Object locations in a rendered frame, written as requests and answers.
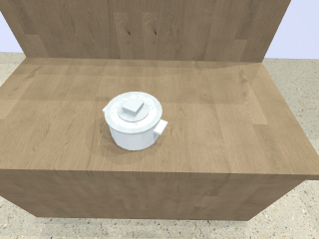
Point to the knob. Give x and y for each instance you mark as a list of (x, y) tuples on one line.
[(132, 106)]

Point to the lid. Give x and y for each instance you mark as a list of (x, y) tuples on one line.
[(126, 123)]

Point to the table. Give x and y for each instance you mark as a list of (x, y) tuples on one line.
[(231, 146)]

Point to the pot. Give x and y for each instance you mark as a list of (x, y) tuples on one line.
[(138, 141)]

